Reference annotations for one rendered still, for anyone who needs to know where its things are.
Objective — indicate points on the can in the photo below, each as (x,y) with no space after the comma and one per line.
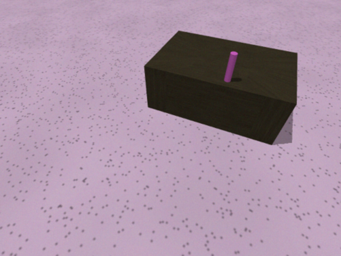
(230,67)

